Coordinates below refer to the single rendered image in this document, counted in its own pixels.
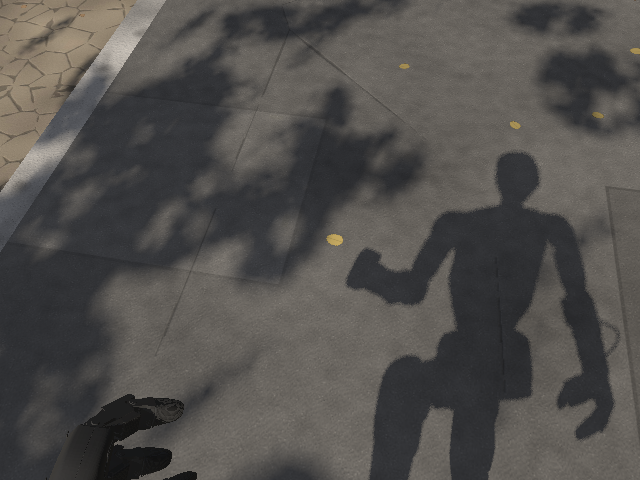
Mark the left robot hand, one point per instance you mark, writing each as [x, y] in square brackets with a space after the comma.
[89, 452]

